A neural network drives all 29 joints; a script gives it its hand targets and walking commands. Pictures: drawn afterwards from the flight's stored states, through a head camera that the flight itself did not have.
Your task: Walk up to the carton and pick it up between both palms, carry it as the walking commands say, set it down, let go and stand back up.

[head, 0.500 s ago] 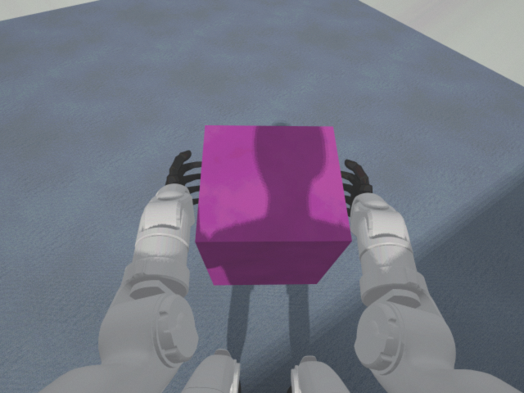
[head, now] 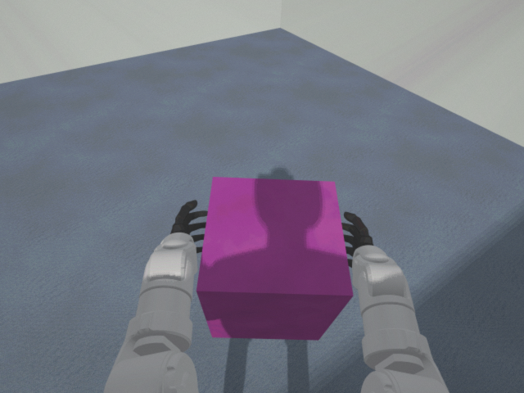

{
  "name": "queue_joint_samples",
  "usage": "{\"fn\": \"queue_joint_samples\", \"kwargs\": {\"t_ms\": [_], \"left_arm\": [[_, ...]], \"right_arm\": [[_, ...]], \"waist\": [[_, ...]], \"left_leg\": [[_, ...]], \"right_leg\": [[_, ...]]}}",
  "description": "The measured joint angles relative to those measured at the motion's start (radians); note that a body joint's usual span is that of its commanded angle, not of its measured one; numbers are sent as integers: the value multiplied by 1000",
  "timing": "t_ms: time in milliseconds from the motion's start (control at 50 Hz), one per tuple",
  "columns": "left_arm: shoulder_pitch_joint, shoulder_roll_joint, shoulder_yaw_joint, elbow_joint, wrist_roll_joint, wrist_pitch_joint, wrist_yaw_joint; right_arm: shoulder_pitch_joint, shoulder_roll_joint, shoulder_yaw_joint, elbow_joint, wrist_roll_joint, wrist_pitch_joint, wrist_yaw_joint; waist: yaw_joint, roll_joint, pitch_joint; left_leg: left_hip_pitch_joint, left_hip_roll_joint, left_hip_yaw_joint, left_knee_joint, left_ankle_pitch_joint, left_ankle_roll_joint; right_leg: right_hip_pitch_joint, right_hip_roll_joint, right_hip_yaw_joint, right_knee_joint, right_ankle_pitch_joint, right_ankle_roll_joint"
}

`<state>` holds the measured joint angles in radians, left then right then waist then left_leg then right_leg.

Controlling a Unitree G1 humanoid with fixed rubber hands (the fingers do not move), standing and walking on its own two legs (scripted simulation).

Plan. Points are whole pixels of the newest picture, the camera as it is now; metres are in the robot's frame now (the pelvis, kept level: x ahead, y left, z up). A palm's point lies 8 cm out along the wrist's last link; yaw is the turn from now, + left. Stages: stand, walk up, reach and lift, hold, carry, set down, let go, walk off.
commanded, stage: reach and lift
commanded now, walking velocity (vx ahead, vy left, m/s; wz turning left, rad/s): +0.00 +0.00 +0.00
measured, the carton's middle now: (269, 264) +0.34 +0.01 -0.02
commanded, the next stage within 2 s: hold in 1.34 s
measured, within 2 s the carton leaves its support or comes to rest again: neither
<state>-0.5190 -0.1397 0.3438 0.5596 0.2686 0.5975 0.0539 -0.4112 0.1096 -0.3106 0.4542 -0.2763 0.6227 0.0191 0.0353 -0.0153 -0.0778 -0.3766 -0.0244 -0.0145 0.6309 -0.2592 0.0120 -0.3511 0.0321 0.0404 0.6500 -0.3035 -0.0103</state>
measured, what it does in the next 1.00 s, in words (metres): stands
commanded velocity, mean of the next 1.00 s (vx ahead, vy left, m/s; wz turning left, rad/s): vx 0.00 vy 0.00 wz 0.00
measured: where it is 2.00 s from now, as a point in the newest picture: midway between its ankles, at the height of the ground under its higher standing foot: outside the picture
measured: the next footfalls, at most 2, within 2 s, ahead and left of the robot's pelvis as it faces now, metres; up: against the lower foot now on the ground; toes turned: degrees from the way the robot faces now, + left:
none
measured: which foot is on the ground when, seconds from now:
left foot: down 0.00-1.00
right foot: down 0.00-1.00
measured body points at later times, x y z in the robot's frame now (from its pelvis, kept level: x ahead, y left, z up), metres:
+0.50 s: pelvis -0.02 +0.00 +0.00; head -0.08 +0.00 +0.45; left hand +0.31 +0.15 +0.07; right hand +0.30 -0.15 +0.06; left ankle +0.04 +0.11 -0.72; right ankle +0.02 -0.11 -0.72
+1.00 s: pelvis +0.00 +0.00 +0.01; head -0.06 +0.00 +0.45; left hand +0.33 +0.15 +0.08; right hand +0.32 -0.15 +0.07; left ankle +0.04 +0.11 -0.72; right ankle +0.02 -0.11 -0.72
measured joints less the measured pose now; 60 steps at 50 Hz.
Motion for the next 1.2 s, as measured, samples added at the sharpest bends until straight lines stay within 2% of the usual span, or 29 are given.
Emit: {"fn": "queue_joint_samples", "kwargs": {"t_ms": [320, 580, 1200], "left_arm": [[14, 0, 0, -56, 0, 94, -20], [13, 1, 0, -57, 8, 97, -18], [100, -2, -67, -157, -3, 151, -34]], "right_arm": [[21, 12, 27, -71, 5, 105, -14], [0, 24, -11, -42, 10, 94, -16], [106, 24, 65, -167, 13, 156, -18]], "waist": [[0, 0, 4], [0, -3, 56], [0, -3, 33]], "left_leg": [[111, 1, -1, -45, 31, -8], [120, -4, -1, -45, 35, -7], [193, -2, -5, -112, 40, -7]], "right_leg": [[100, 0, 0, -22, 19, -6], [111, -1, 5, -23, 23, -7], [185, -1, 5, -95, 30, -7]]}}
